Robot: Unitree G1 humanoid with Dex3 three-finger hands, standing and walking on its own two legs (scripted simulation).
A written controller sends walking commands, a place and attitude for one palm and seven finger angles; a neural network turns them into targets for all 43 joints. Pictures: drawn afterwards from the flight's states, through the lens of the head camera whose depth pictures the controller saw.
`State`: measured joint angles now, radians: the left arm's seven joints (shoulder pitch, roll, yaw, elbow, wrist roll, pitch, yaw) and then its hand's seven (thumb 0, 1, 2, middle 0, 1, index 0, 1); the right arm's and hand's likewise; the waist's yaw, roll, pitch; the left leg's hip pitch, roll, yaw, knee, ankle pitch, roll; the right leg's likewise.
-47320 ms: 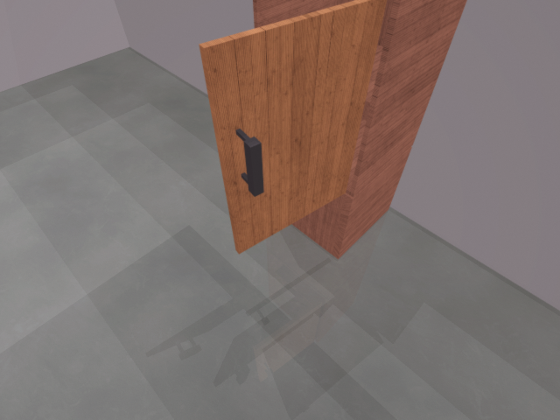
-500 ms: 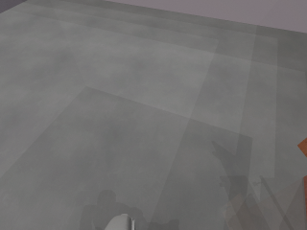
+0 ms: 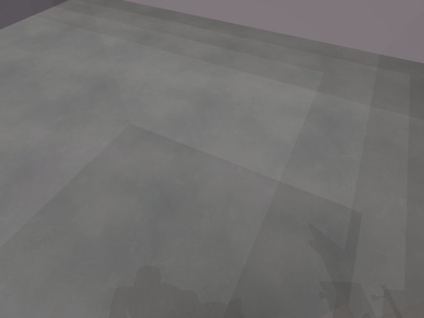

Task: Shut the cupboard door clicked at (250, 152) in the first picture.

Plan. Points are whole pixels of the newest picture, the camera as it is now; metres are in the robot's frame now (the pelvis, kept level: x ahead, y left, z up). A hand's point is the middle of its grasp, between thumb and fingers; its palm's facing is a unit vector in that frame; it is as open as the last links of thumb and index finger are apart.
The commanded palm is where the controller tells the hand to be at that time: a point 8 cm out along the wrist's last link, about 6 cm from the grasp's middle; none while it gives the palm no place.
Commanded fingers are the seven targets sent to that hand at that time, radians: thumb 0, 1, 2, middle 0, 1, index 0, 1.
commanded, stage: turn to face it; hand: left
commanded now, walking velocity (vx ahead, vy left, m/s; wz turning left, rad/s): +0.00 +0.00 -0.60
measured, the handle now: out of the picture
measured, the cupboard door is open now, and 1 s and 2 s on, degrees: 35 35 35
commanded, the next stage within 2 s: take the last steps up to it in 2.00 s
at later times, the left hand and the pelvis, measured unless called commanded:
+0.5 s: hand (126, 278) +0.21 +0.22 -0.14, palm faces -0.27 -0.94 -0.23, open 7.4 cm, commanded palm none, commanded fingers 0.00 0.90 0.90 -0.20 -0.30 -0.20 -0.30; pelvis +0.04 +0.04 +0.02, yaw -18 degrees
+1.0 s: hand (171, 262) +0.26 +0.13 -0.17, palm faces -0.58 -0.79 -0.18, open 7.4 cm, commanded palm none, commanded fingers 0.00 0.90 0.90 -0.20 -0.30 -0.20 -0.30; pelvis +0.07 +0.04 +0.00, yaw -35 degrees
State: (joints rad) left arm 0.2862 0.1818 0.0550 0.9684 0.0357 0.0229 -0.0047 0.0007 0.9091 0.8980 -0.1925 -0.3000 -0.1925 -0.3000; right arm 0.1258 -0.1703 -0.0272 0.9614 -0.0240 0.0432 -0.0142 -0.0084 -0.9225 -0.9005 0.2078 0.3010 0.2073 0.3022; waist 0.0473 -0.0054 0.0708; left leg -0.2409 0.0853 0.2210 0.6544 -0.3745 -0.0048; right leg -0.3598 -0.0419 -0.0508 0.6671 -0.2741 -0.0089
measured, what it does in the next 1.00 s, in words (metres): steps on the spot, turning right: left foot, then right foot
